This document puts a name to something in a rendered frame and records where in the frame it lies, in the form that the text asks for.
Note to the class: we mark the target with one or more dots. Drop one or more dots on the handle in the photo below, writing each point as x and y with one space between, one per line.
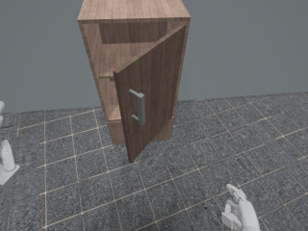
141 107

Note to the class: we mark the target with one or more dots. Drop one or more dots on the robot right hand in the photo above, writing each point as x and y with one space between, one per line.
243 215

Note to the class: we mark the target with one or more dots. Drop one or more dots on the robot left hand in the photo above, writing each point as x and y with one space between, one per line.
9 168

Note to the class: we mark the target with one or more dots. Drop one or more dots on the cupboard door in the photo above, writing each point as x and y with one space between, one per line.
154 73

